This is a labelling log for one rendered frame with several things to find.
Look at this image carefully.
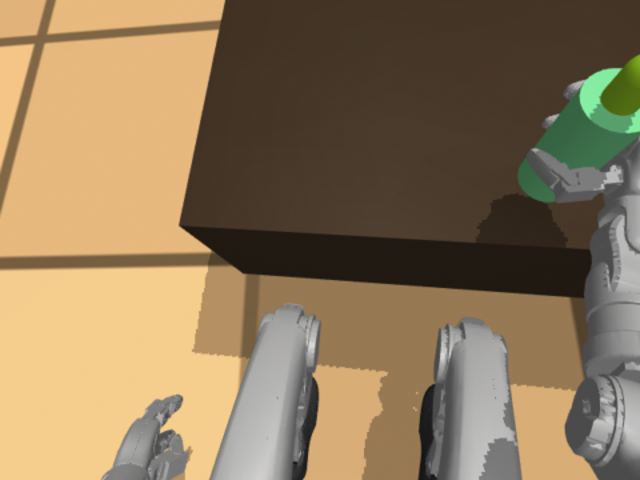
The left robot foot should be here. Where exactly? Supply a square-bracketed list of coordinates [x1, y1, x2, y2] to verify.
[292, 376, 319, 480]

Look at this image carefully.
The right robot arm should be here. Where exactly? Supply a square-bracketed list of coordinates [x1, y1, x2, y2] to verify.
[565, 194, 640, 480]

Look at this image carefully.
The right robot foot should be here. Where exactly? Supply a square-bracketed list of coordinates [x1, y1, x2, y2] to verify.
[418, 384, 438, 480]

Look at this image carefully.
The right robot hand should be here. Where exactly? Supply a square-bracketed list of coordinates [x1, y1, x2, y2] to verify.
[527, 79, 640, 206]

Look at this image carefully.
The left robot arm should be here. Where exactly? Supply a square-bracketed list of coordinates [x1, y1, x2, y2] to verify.
[101, 464, 150, 480]

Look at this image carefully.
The left robot hand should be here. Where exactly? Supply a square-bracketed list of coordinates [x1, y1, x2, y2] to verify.
[113, 395, 189, 480]

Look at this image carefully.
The bottle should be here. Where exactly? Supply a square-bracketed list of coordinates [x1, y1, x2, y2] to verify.
[518, 55, 640, 202]

